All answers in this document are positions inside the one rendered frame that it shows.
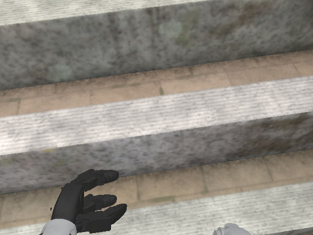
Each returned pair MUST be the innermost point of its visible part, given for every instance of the right robot shin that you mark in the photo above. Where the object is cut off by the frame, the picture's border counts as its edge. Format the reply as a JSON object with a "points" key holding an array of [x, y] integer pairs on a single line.
{"points": [[231, 224]]}

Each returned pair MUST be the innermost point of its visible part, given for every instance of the robot left forearm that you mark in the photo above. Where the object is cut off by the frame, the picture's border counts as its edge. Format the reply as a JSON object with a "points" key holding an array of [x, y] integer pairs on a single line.
{"points": [[59, 226]]}

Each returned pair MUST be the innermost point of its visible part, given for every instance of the left robot hand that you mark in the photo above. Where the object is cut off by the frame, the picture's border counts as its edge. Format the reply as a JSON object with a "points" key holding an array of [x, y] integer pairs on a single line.
{"points": [[85, 212]]}

